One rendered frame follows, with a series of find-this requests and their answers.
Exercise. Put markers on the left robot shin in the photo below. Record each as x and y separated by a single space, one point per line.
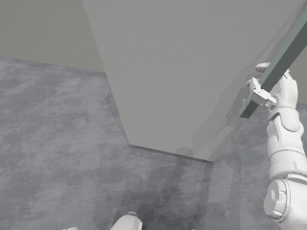
132 214

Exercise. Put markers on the fridge door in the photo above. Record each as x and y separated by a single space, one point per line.
178 69

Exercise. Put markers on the right robot forearm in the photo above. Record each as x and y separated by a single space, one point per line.
284 148

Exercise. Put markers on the right robot hand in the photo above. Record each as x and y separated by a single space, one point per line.
283 95

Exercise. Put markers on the handle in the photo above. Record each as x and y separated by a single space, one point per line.
286 55

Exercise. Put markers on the robot right upper arm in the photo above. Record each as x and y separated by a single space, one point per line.
286 204

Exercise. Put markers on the robot left thigh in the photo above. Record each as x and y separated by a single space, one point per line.
128 222

